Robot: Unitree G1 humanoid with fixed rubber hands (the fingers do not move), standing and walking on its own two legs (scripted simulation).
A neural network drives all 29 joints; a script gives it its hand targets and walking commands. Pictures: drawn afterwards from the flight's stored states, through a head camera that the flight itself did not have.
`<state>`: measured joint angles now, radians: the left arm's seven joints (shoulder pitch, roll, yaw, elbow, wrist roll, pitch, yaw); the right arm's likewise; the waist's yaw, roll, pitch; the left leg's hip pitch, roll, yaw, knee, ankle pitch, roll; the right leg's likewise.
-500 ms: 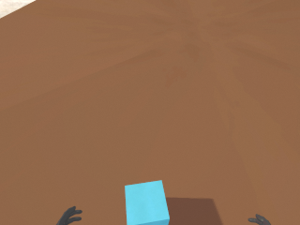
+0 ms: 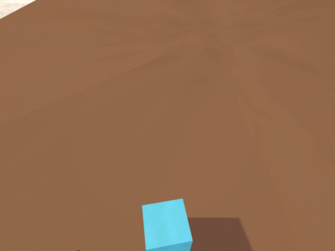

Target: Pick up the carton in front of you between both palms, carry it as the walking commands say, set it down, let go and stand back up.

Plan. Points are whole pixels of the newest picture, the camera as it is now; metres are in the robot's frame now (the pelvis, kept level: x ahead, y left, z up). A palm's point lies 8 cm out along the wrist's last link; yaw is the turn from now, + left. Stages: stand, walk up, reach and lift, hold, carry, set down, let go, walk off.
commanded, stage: stand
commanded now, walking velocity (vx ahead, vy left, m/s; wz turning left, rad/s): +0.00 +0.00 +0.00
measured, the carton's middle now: (166, 230) +0.41 +0.05 -0.65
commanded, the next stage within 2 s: none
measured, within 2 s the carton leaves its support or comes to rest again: neither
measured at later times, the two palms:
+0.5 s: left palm out of the picture +0.06 +0.29 -0.11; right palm out of the picture +0.07 -0.29 -0.10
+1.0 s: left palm out of the picture +0.05 +0.29 -0.11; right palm out of the picture +0.06 -0.30 -0.10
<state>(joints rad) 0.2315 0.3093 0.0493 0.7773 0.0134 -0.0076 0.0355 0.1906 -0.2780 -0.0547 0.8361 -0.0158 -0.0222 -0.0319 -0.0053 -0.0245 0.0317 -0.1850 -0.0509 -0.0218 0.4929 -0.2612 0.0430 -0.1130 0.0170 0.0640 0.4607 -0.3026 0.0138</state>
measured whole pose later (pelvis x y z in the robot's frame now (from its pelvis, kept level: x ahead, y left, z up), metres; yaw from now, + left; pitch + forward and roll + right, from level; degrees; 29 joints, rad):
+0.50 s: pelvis -0.02 +0.00 +0.00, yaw +0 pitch -3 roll +0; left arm 0.23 0.33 0.03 0.89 0.01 -0.02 0.04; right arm 0.18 -0.31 -0.04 0.93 0.00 -0.02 -0.03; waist -0.01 -0.02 0.04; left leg -0.17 -0.05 -0.02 0.43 -0.20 0.04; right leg -0.10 0.01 0.06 0.41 -0.25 0.01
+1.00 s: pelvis -0.02 -0.01 +0.01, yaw +0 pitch -3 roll +0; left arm 0.20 0.35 0.02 0.95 0.00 -0.02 0.03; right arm 0.16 -0.33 -0.03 0.99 0.00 -0.02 -0.02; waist -0.01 -0.01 0.04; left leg -0.16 -0.04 -0.03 0.39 -0.17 0.03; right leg -0.10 0.02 0.06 0.38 -0.22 0.01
